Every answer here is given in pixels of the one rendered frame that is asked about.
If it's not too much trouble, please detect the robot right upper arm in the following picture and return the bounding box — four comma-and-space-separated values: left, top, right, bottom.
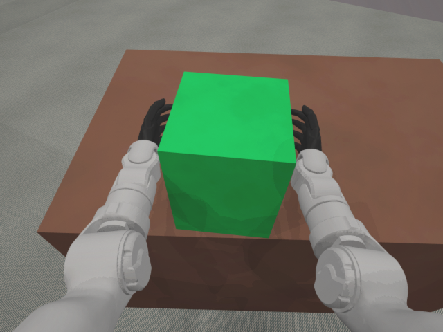
314, 245, 443, 332

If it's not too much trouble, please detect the robot left hand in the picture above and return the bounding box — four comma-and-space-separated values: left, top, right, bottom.
137, 98, 173, 147

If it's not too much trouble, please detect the robot left forearm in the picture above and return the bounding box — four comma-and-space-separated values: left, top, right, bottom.
64, 140, 161, 288

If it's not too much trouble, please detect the robot left upper arm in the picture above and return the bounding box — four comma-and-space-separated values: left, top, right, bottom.
13, 230, 152, 332

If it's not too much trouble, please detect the robot right forearm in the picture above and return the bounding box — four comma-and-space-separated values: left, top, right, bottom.
291, 149, 408, 285

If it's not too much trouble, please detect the robot right hand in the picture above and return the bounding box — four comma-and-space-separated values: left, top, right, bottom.
291, 105, 322, 153

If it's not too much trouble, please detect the pedestal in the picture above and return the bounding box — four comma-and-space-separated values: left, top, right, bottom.
37, 49, 443, 313

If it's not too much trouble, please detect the carton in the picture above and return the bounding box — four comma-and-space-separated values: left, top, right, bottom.
157, 72, 296, 238

